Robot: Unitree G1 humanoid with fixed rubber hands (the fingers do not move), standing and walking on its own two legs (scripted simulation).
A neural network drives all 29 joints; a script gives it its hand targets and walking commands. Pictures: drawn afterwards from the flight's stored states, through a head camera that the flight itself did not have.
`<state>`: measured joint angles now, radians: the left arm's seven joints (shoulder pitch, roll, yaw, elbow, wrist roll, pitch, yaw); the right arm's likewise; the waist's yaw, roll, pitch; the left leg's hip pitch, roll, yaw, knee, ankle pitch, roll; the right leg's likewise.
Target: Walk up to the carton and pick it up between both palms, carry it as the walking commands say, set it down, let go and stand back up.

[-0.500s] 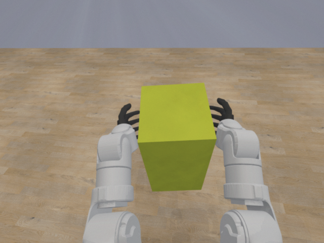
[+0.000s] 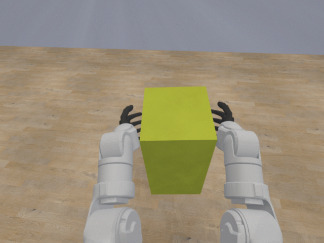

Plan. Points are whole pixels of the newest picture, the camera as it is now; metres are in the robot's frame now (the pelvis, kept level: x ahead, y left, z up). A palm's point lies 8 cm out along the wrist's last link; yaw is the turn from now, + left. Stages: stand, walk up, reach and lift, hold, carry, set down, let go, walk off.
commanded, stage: carry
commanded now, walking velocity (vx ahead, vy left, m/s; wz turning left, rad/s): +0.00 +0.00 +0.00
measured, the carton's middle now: (175, 146) +0.36 +0.00 +0.06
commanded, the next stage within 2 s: hold in 0.90 s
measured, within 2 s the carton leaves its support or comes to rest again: neither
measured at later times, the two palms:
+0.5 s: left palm (129, 132) +0.36 +0.12 +0.11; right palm (221, 124) +0.38 -0.12 +0.12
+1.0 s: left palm (128, 145) +0.34 +0.12 +0.08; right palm (219, 139) +0.36 -0.12 +0.09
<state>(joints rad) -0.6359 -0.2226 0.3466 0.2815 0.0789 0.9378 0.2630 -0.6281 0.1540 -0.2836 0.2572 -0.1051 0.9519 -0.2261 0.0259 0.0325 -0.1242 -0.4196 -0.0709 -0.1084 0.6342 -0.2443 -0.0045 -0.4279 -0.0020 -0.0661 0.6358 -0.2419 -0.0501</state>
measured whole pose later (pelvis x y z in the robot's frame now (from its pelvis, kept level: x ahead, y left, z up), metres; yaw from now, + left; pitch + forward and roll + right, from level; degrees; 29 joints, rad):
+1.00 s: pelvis +0.02 +0.00 +0.01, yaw +0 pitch +0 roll +1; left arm -0.55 -0.23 0.36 0.42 0.23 0.83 0.14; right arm -0.59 0.19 -0.32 0.44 -0.25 0.84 -0.14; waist 0.03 0.01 -0.08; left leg -0.31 -0.07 -0.11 0.53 -0.21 0.00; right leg -0.33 0.00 -0.07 0.56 -0.23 -0.04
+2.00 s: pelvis +0.02 +0.02 +0.01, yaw +0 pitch +3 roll -2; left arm -0.53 -0.25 0.36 0.64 0.36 0.29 0.09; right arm -0.49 0.23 -0.49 0.58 -0.43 0.29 -0.02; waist 0.00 0.02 0.14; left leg -0.41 -0.07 -0.11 0.59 -0.24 0.03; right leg -0.38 0.01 -0.05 0.53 -0.20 -0.02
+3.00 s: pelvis -0.02 +0.01 -0.09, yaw -2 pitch +28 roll -2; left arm -0.72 -0.09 0.20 0.79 0.16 -0.09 0.22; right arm -0.71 0.00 -0.16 0.79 -0.06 -0.07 -0.21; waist 0.00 0.02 0.15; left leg -1.26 -0.07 -0.09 1.16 -0.38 0.00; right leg -1.25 0.03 -0.05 1.10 -0.34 -0.02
